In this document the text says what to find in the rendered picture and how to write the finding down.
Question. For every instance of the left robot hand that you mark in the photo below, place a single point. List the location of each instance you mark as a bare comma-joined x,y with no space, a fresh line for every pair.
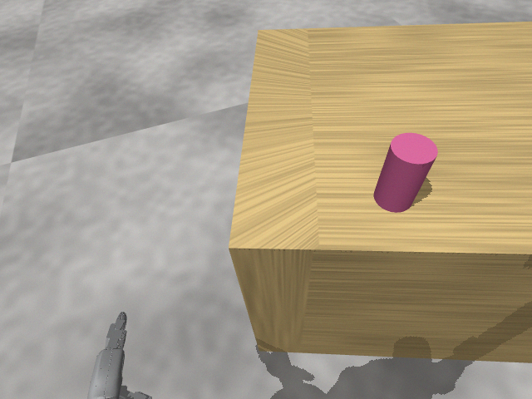
107,377

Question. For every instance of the can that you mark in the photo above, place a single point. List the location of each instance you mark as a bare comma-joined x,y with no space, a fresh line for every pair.
409,159

